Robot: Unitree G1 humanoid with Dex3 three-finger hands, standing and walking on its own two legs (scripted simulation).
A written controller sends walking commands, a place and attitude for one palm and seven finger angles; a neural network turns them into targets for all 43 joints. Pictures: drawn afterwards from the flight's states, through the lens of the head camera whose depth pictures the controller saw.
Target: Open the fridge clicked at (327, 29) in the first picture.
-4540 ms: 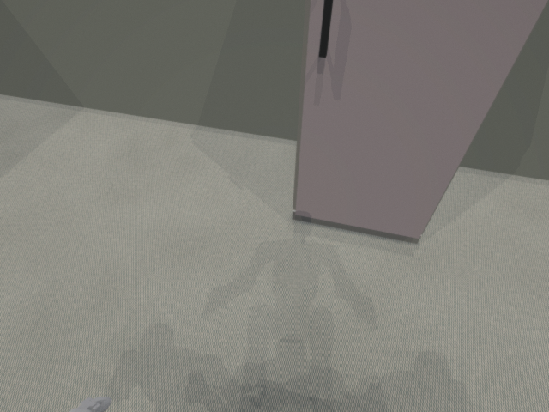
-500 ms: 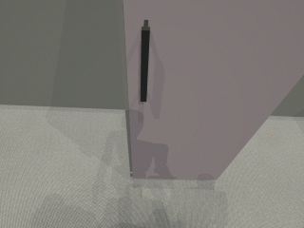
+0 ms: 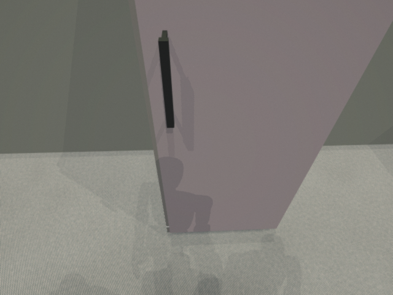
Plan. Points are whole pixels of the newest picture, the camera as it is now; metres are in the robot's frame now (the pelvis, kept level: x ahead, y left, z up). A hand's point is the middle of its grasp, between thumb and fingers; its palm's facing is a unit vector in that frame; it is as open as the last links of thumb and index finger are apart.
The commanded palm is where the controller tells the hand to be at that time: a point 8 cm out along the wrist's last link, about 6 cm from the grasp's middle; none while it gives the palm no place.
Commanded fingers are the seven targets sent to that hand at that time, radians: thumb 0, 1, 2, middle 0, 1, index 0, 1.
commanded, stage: come to a stop and stand still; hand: left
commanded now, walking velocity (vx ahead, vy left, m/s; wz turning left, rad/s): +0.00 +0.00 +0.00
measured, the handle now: (167, 83) +0.53 +0.09 +0.18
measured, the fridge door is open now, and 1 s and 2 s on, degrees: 0 0 0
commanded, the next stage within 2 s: look again from close up in 1.04 s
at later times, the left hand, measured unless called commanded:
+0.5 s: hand out of the picture -0.03 +0.13 -0.18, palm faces +0.04 -0.99 -0.14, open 7.4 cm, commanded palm none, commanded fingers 0.00 0.90 0.90 -0.20 -0.30 -0.20 -0.30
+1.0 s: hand out of the picture +0.05 +0.17 -0.17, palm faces +0.00 -0.98 -0.21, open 7.4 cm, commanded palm none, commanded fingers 0.00 0.90 0.90 -0.20 -0.30 -0.20 -0.30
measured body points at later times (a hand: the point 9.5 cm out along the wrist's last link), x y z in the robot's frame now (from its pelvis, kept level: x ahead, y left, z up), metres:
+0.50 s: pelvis +0.01 -0.01 +0.00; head +0.02 -0.01 +0.45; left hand -0.03 +0.18 -0.16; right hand +0.00 -0.22 -0.16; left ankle +0.07 +0.09 -0.74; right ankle -0.01 -0.11 -0.74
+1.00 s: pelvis +0.04 -0.01 +0.00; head +0.05 -0.01 +0.45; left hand +0.05 +0.22 -0.16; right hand +0.05 -0.24 -0.16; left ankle +0.07 +0.09 -0.74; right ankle -0.01 -0.11 -0.74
